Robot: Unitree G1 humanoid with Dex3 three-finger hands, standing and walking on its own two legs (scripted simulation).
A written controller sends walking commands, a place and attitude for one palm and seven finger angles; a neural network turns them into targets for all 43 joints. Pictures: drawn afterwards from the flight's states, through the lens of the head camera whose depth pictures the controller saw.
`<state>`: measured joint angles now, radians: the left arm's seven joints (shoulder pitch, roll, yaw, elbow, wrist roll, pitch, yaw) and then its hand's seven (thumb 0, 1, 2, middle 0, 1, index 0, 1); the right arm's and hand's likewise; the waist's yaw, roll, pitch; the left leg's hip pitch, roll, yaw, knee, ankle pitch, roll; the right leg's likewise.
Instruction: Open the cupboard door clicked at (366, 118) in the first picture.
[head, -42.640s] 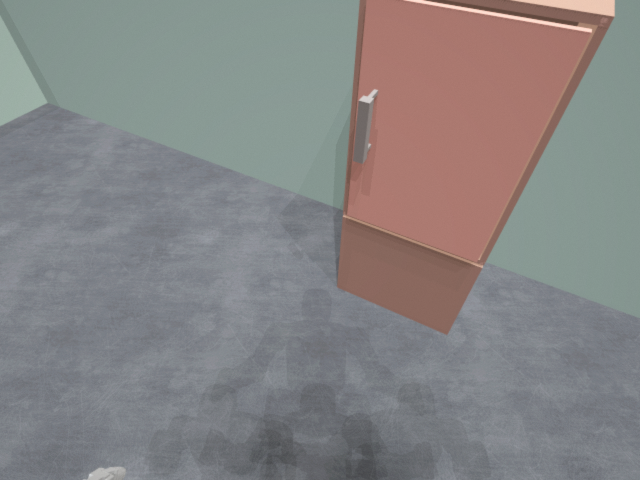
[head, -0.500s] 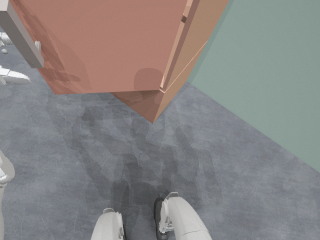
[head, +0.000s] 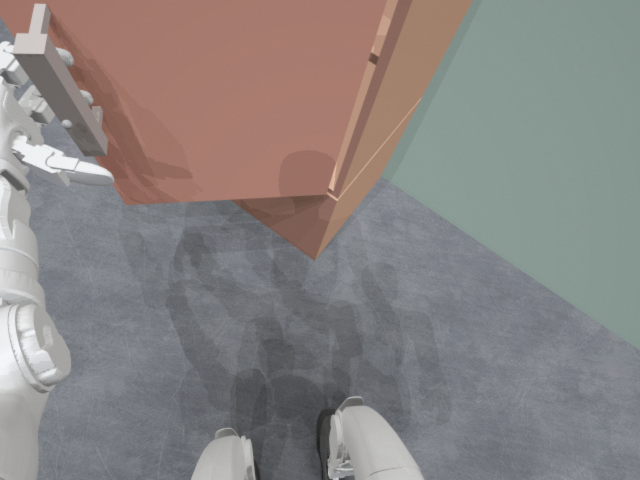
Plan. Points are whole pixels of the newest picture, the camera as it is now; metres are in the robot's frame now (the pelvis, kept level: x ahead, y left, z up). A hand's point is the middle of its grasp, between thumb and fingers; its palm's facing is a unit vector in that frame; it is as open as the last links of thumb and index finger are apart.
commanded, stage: slide the fingers in behind the handle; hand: left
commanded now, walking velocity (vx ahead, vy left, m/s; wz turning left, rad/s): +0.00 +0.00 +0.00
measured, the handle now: (71, 88) +0.56 +0.24 +0.06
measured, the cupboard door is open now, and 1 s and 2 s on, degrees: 43 44 53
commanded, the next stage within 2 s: close the thumb around the handle in 0.70 s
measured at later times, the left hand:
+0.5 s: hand (89, 129) +0.51 +0.21 +0.06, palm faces +0.05 -1.00 -0.03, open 14.2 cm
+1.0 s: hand (88, 126) +0.51 +0.22 +0.06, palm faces +0.02 -1.00 -0.02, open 12.9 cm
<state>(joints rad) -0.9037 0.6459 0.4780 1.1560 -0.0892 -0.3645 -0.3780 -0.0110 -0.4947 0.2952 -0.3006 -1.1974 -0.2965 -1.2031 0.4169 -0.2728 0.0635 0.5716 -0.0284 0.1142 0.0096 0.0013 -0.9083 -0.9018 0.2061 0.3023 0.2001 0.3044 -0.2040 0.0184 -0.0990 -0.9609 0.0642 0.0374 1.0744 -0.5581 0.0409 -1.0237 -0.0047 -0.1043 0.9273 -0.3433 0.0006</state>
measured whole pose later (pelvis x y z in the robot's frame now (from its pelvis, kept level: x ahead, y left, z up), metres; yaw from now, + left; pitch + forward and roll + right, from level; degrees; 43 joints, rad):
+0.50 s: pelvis +0.00 -0.01 +0.00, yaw +1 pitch +24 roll -3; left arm -0.87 0.58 0.44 1.16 -0.10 -0.40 -0.30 -0.01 -0.49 0.30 -0.27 -1.20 -0.25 -1.20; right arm 0.40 -0.27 0.05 0.59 -0.03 0.09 0.01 0.00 -0.91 -0.90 0.21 0.30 0.20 0.30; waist -0.18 0.02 -0.10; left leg -0.92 0.06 0.04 1.05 -0.55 0.02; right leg -1.00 0.00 -0.10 0.93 -0.35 -0.02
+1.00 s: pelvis -0.01 -0.01 +0.00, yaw +0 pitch +25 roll -4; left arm -0.94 0.63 0.47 1.21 -0.07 -0.39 -0.34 -0.01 -0.32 0.37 -0.31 -1.22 -0.31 -1.22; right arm 0.39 -0.28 0.06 0.58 -0.03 0.07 0.00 0.00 -0.91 -0.90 0.21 0.30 0.20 0.30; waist -0.21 0.02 -0.09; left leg -0.98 0.06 0.03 1.09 -0.55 0.03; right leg -1.05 0.00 -0.10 0.96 -0.35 -0.01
